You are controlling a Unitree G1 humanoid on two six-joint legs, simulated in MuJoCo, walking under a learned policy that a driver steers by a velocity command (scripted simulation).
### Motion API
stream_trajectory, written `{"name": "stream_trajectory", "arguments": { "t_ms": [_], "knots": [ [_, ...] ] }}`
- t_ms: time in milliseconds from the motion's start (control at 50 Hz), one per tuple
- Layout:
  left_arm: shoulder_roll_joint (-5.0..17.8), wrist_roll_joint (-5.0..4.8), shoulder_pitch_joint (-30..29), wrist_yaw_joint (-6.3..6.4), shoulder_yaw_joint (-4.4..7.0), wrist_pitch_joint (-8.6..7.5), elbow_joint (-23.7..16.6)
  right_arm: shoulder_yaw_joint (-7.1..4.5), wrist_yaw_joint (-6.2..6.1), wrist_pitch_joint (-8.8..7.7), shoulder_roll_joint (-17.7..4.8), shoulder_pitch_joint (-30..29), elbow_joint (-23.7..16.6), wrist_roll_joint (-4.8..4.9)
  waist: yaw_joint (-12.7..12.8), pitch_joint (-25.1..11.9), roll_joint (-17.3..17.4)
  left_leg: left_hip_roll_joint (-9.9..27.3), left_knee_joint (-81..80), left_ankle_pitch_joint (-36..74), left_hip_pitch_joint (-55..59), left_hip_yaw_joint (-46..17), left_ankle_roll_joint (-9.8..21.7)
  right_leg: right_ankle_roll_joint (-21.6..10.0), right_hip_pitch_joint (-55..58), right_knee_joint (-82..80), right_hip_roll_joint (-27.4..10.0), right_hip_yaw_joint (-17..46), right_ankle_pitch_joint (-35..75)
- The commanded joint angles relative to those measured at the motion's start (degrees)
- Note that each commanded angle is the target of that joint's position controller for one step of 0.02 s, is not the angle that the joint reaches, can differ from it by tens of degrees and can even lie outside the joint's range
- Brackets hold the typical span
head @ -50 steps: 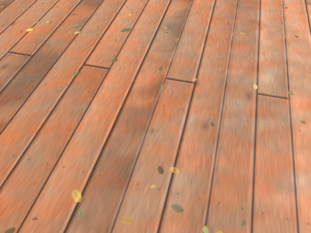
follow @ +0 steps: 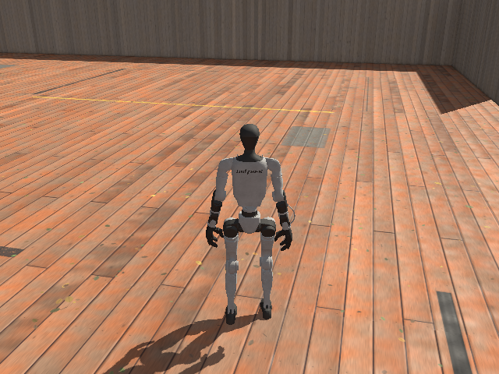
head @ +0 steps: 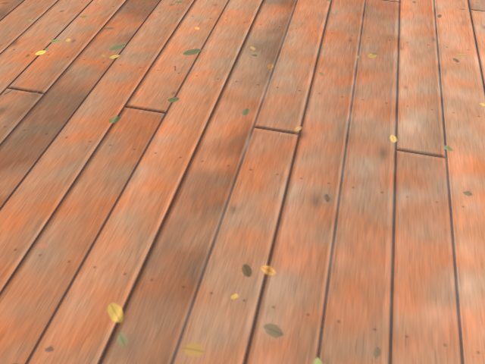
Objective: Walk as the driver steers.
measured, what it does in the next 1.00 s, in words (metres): walks ahead: left foot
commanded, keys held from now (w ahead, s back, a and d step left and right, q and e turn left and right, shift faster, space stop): w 1.00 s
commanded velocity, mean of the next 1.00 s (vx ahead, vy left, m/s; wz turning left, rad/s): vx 0.42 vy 0.00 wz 0.00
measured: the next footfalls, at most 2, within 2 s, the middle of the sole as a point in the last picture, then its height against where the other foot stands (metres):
left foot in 0.64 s outside the picture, level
right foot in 1.20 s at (295, 283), level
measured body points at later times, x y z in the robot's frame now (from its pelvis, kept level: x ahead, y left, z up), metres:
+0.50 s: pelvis +0.17 -0.02 +0.00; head +0.19 -0.03 +0.45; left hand +0.07 +0.21 -0.14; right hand +0.35 -0.26 -0.11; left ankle +0.33 +0.13 -0.68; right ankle +0.04 -0.11 -0.73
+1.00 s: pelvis +0.46 +0.03 +0.01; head +0.47 +0.03 +0.46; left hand +0.62 +0.29 -0.10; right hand +0.45 -0.23 -0.13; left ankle +0.42 +0.11 -0.73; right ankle +0.63 -0.16 -0.67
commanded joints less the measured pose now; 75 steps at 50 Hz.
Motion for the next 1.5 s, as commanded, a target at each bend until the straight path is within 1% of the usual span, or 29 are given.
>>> {"name": "stream_trajectory", "arguments": {
  "t_ms": [20, 120, 180, 200, 220, 240, 260, 300, 360, 440, 560, 600, 640, 660, 680, 700, 720, 740, 800, 940, 1100, 1160, 1200, 1220, 1240, 1280, 1320, 1380, 1500],
  "knots": [
    [5.73, -0.56, 1.28, -0.15, 1.10, -1.87, -2.21, -1.26, -0.14, -1.41, -6.14, 4.48, -1.77, 0.77, -0.47, 8.24, 0.84, 2.93, -8.79, -20.91, -10.84, -4.76, 5.37, -3.68, -3.99, -5.67, -1.75, 2.94, -21.16],
    [2.82, -1.11, -3.77, -2.16, 0.58, -5.81, -5.67, -3.09, 0.96, -3.49, -10.71, 9.00, -1.77, 1.40, -2.21, 9.32, 10.21, 16.87, -19.74, -21.26, -1.63, -25.70, 13.23, -3.12, -13.88, 9.48, -0.27, -2.98, -4.90],
    [3.63, -1.71, 6.03, -2.69, 1.19, -6.91, -2.76, -2.78, 1.44, -3.52, -9.76, 1.65, -4.85, 1.62, 4.23, 8.57, 8.31, 12.18, -13.28, -7.73, -9.23, -16.59, 9.14, -4.81, 2.72, -3.24, -0.01, -3.08, -3.07],
    [6.30, -1.37, 13.68, -2.56, 2.32, -6.87, -0.27, -2.63, 1.54, -3.80, -9.35, -2.33, -6.71, 1.51, 7.45, 6.22, 3.87, 7.56, -3.75, 4.25, -15.61, -9.74, 6.21, -5.57, 13.74, -6.88, -2.11, 2.29, 0.21],
    [13.65, -1.30, 23.06, -2.70, 4.57, -6.88, 1.96, -1.82, 1.50, -4.83, -5.77, -4.11, -9.17, 1.32, 9.88, 2.59, -13.01, -1.33, 18.19, 8.00, -27.18, 2.21, 1.55, -10.93, 25.81, -15.08, -12.40, 21.78, -1.37],
    [13.41, -0.37, 25.99, -3.22, 4.01, -7.16, 1.86, -1.56, 1.48, -6.08, -5.06, -3.42, -9.95, 1.33, 9.12, -0.63, -17.21, -3.38, 33.61, -7.23, -35.65, -0.47, 0.85, -15.78, 30.40, -20.58, -22.09, 40.11, 2.03],
    [9.01, 0.24, 20.26, -3.13, 2.51, -7.50, 0.29, -1.96, 2.07, -6.69, -6.60, -3.23, -9.80, 2.01, 5.62, 2.58, -8.36, 0.47, 41.95, -6.33, -39.93, -4.26, 2.43, -15.12, 28.05, -19.17, -23.10, 36.68, 5.01],
    [6.77, 0.23, 13.50, -3.56, 1.40, -7.30, -2.44, -2.18, 2.93, -7.04, -6.35, -3.94, -9.58, 2.06, 2.60, 4.63, -2.44, 4.74, 41.85, 2.98, -41.39, -3.11, 4.19, -11.98, 24.07, -20.04, -18.63, 23.05, 11.07],
    [4.30, 0.58, 14.56, -3.15, 0.08, -5.78, -2.55, -3.07, 3.54, -6.11, -6.30, -6.45, -10.44, 1.26, 1.79, 4.35, -4.19, 6.96, 35.00, 9.03, -37.46, 0.57, 3.06, -8.71, 20.20, -21.85, -13.33, 10.93, 22.97],
    [7.69, 0.99, 13.69, -1.48, 0.22, -5.09, -4.11, -1.67, 3.82, -5.39, -3.47, -17.80, -15.34, 0.74, 2.72, 7.53, -3.38, 5.29, 16.25, 18.68, -32.06, 3.96, 0.26, -8.84, 10.69, -25.84, -10.53, 4.67, 23.71],
    [9.95, -0.50, 16.86, -0.98, 1.48, -5.27, -3.46, -1.70, 5.09, -5.55, -6.66, -25.88, -19.50, 1.41, 2.30, 8.13, -4.85, 2.47, 0.29, 23.80, -24.73, 3.84, 2.81, -7.91, 16.90, -25.60, -14.19, 2.82, 28.23],
    [11.22, 0.04, 15.54, -1.01, 2.09, -4.69, -3.98, -2.94, 5.23, -5.77, -9.26, -21.29, -18.77, 1.28, -1.14, 2.95, -6.58, -0.03, 0.28, 20.66, -17.55, 4.88, 4.74, -6.45, 21.81, -17.78, -14.92, 1.71, 47.04],
    [10.96, 0.82, 13.61, -1.27, 1.97, -3.69, -5.01, -5.31, 4.61, -5.35, -13.50, -4.91, -14.07, 1.52, -9.39, -7.20, -7.43, -1.59, 0.78, 19.11, 4.07, 5.48, 7.78, -3.94, 16.76, 2.96, -11.67, -0.93, 56.80],
    [8.37, 1.84, 14.40, -1.53, 0.93, -3.78, -6.58, -6.35, 3.97, -4.93, -18.00, 4.81, -12.11, 0.67, -11.26, -15.39, 0.43, 10.68, 1.74, 15.39, 22.04, -9.53, 11.48, -2.57, 2.40, 22.25, -7.57, -2.59, 35.58],
    [-1.09, 0.64, 22.96, -2.47, -1.36, -5.11, -6.02, -6.19, 4.74, -4.99, -19.17, 7.06, -10.87, -0.30, -5.55, -25.14, 16.61, 23.63, -8.65, 0.36, 36.81, -40.01, 21.16, 0.00, -16.33, 41.83, 3.54, 2.48, -12.00],
    [5.61, -1.08, 17.12, -2.75, 0.13, -6.82, -6.51, -4.78, 4.85, -5.21, -13.69, 4.07, -11.04, 0.14, -7.20, -19.20, 10.71, 20.86, -14.60, -4.08, 31.71, -42.36, 17.79, -1.70, -22.10, 48.00, 0.80, 8.34, -12.85],
    [8.94, -2.42, 10.51, -2.77, 1.10, -7.69, -9.05, -4.11, 4.73, -5.53, -11.61, -1.88, -11.91, 0.45, -5.69, -9.59, 8.13, 19.41, -15.66, -0.10, 22.35, -32.51, 15.11, -2.59, -25.44, 48.09, -2.05, 6.10, -7.77],
    [9.39, -2.11, 7.27, -2.22, 1.25, -8.00, -9.90, -3.59, 4.89, -5.91, -10.53, -7.23, -13.04, 0.19, -3.54, -5.70, 1.41, 17.74, -17.27, 8.14, 12.45, -25.22, 13.87, -2.68, -22.35, 45.17, -5.27, 5.00, -1.96],
    [6.63, -0.80, 9.39, -1.55, 2.00, -6.00, -9.59, -2.72, 5.48, -6.49, -7.54, -10.20, -12.20, -0.94, 1.57, -2.72, 2.75, 12.92, -21.64, 15.54, -1.03, -13.66, 12.95, -2.32, -14.20, 38.17, -9.32, 4.50, 2.75],
    [6.87, 0.37, -4.04, -1.44, 2.61, -5.02, -14.69, -3.40, 2.93, -5.90, -11.62, -2.79, -9.52, -0.47, -0.53, 2.51, 1.98, 11.49, -25.99, 18.65, -0.77, -6.29, 12.81, 1.15, -24.30, 17.25, -10.46, 2.20, 18.49],
    [6.18, -0.64, -17.96, -3.86, 1.51, -6.10, -19.45, -3.76, 2.29, -4.20, -12.84, 5.55, -6.45, 0.58, -4.80, 4.53, 2.63, 13.65, -21.44, 21.38, 10.87, -3.14, 10.55, 0.10, -23.33, -0.88, -6.32, -0.54, 21.38],
    [8.53, -0.76, -14.97, -4.62, 2.24, -6.66, -19.72, -4.33, 2.03, -3.28, -14.06, 4.18, -6.54, 0.65, -1.74, 2.24, 4.47, 15.41, -15.78, 32.32, 14.83, -3.40, 8.93, -2.29, -17.22, -3.33, -4.33, -1.67, 14.83],
    [13.05, -0.54, 0.36, -4.18, 4.68, -6.76, -15.25, -3.77, 2.05, -2.74, -12.85, 2.08, -7.52, 0.27, 5.86, -7.35, 4.09, 10.74, 2.02, 46.19, 10.19, 0.57, 6.24, -5.40, 4.65, -3.97, -1.79, -3.62, 15.30],
    [17.91, 0.22, 11.32, -3.59, 5.90, -6.52, -13.19, -2.68, 2.02, -2.89, -10.61, 3.06, -9.15, -0.95, 8.67, -16.73, -3.48, 6.71, 21.42, 29.28, -2.45, 3.59, 4.06, -9.41, 22.87, -2.70, -13.62, 10.24, 15.69],
    [20.29, 0.45, 13.43, -4.17, 6.24, -6.28, -11.82, -0.63, 2.80, -4.32, -2.74, 10.45, -8.83, -0.24, 4.17, -23.20, -18.92, -3.84, 38.81, -9.30, -24.59, 0.64, 1.09, -18.08, 39.85, -11.13, -24.37, 38.03, 3.44],
    [11.89, 0.01, 6.53, -4.06, 3.81, -6.53, -13.63, -2.86, 3.08, -6.45, -12.50, 0.52, -10.26, 2.32, 5.33, -11.72, -8.70, 2.16, 45.30, -5.36, -33.96, -4.85, 3.27, -12.94, 29.91, -15.23, -20.79, 29.83, 2.16],
    [9.43, 0.74, -0.77, -4.27, 2.98, -6.60, -14.98, -3.29, 2.33, -6.25, -11.65, -3.48, -10.81, 1.08, 1.91, -4.61, -2.21, 6.91, 39.45, 3.31, -29.15, -2.79, 2.71, -11.47, 14.86, -18.35, -16.70, 18.30, 14.23],
    [8.27, 0.99, -0.28, -4.43, 2.65, -6.96, -13.65, -3.32, 2.25, -4.20, -8.43, -1.03, -10.33, 0.78, -1.07, -3.02, -4.04, 8.94, 34.22, 6.74, -23.81, -2.40, 1.94, -11.63, 7.97, -22.56, -13.90, 11.44, 18.84],
    [10.67, 0.61, 4.54, -2.61, 3.18, -6.27, -11.47, -3.44, 2.39, -3.73, -7.78, -11.92, -14.11, -0.09, 0.70, 1.02, -3.08, 8.90, 16.79, 21.74, -30.82, -1.05, -0.49, -10.87, 9.01, -25.61, -12.40, 4.89, 22.48]
  ]
}}
Keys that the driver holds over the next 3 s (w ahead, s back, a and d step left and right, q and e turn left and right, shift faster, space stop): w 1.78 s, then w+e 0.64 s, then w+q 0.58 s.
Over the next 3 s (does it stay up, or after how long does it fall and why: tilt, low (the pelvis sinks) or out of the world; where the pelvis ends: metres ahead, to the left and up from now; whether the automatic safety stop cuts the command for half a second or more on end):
stays up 1.61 -0.08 -0.01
